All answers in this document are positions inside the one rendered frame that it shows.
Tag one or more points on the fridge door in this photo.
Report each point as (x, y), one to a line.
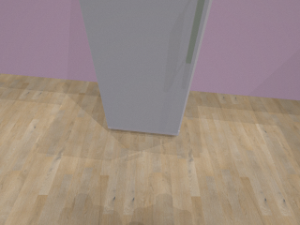
(139, 50)

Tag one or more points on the handle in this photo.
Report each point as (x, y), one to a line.
(194, 30)

